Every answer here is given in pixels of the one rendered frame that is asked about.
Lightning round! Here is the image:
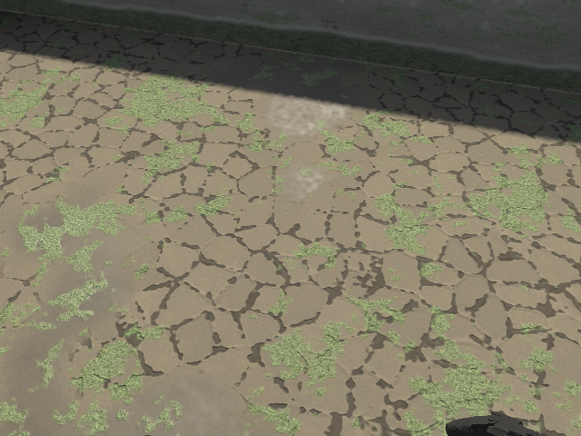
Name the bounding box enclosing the right robot hand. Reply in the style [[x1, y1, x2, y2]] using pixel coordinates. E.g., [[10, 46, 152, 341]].
[[446, 411, 548, 436]]

